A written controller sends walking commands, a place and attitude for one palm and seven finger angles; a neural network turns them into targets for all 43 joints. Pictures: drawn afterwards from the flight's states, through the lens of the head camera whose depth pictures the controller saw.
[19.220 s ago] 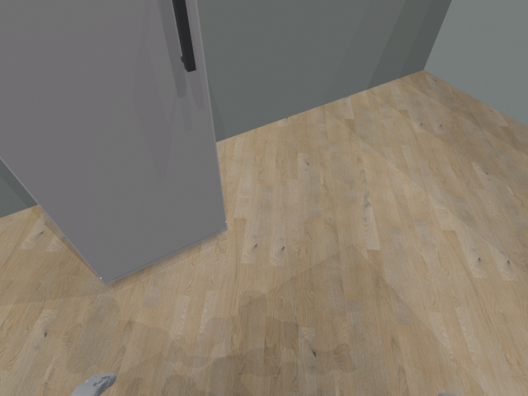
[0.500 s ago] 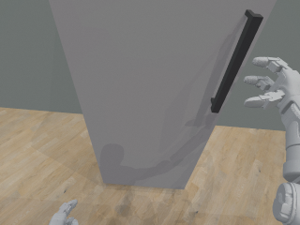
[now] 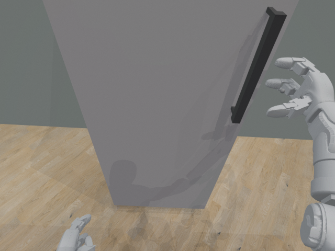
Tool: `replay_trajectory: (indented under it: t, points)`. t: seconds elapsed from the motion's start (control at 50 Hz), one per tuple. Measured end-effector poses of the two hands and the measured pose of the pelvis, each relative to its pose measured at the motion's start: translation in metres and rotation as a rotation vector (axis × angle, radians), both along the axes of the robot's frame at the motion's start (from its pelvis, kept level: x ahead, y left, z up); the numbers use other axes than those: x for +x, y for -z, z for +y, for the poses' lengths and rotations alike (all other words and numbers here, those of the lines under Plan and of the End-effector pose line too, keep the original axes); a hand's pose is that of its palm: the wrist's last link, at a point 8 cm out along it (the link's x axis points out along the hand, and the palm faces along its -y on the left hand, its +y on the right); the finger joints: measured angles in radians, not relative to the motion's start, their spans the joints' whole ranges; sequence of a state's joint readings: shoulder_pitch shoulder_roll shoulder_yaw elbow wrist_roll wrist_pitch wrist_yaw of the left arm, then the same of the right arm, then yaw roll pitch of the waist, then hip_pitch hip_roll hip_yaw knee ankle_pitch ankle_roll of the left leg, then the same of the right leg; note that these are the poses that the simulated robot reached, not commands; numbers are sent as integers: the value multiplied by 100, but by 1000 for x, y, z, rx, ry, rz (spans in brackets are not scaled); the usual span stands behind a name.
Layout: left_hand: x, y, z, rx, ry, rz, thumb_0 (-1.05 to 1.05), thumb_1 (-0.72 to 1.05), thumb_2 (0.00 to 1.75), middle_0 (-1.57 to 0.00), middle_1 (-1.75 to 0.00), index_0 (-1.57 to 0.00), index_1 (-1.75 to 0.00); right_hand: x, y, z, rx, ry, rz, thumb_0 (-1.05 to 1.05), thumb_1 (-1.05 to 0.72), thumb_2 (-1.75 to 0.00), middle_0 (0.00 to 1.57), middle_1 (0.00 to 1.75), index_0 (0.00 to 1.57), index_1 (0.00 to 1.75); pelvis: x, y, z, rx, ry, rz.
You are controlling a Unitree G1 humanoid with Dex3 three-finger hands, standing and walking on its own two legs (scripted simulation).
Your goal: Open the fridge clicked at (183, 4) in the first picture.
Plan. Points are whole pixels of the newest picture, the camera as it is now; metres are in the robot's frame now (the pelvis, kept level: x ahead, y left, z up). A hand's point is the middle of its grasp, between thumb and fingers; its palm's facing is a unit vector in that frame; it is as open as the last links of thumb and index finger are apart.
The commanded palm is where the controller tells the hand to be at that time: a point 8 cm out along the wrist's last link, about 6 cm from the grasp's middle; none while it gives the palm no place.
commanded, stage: move the hooked fingers beside the handle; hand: right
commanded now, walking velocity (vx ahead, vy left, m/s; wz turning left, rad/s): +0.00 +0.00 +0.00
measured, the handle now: (250, 73) +0.48 -0.16 +0.22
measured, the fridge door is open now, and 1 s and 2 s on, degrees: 0 0 0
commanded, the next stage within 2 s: feel for the door with the fingertips in 0.28 s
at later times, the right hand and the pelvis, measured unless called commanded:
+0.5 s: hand (281, 91) +0.41 -0.21 +0.22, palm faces +0.01 +1.00 -0.04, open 14.0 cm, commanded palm +0.39 -0.25 +0.23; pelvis +0.00 +0.00 +0.00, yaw +0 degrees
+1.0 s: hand (268, 86) +0.42 -0.18 +0.23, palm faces +0.01 +1.00 -0.02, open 14.0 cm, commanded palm +0.40 -0.23 +0.23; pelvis +0.00 +0.01 +0.00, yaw +0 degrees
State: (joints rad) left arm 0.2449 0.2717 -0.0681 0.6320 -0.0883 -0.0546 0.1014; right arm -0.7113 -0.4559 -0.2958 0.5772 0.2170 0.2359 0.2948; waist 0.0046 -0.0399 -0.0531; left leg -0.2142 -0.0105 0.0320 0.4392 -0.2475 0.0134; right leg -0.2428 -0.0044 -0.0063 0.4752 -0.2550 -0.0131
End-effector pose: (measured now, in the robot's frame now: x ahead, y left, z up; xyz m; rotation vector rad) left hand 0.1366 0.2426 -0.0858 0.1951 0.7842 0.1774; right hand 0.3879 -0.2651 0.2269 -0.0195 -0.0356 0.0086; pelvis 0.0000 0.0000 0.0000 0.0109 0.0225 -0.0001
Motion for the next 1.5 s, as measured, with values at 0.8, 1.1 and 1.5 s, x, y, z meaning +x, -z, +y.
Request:
replay_trajectory:
  t: [0.8, 1.1, 1.5]
  points:
    - [12, 0, -7, -32, 18, -23, 1, 91, 90, -21, -30, -20, -29, 0, -2, 35, 3, 3, 20, -1, 50, -30, 31, 120, 30, 121, 0, 0, 3, -3, 1, -13]
    - [-11, 6, 7, -1, -17, 42, 1, 91, 90, -21, -30, -20, -29, 12, -6, 30, -11, 14, 27, -1, 50, -30, 30, 120, 30, 120, -1, -1, 6, -1, 3, -8]
    - [-36, 10, 12, 4, -64, 79, 1, 91, 90, -21, -30, -20, -29, 24, 2, 27, 8, 8, 23, -1, 50, -30, 34, 122, 33, 122, 0, -1, 3, 0, -13, 4]
